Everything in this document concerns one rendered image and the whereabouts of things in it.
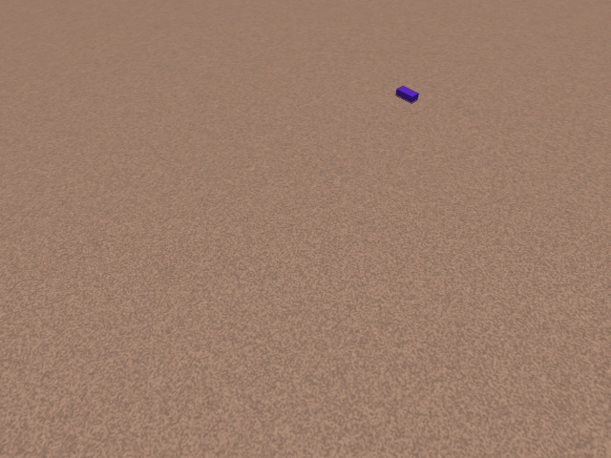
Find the small box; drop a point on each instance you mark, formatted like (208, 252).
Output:
(407, 93)

